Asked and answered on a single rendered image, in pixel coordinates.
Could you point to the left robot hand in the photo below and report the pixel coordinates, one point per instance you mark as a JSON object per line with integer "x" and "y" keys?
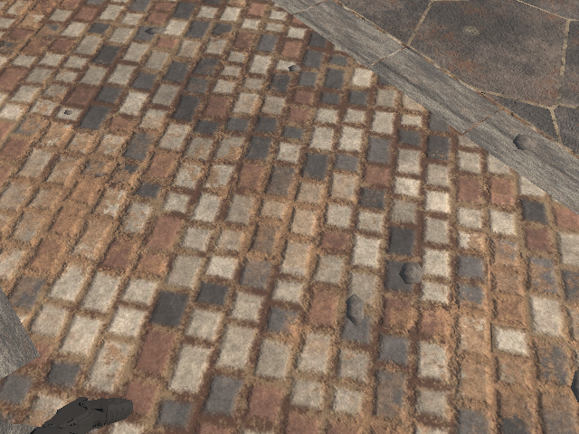
{"x": 81, "y": 416}

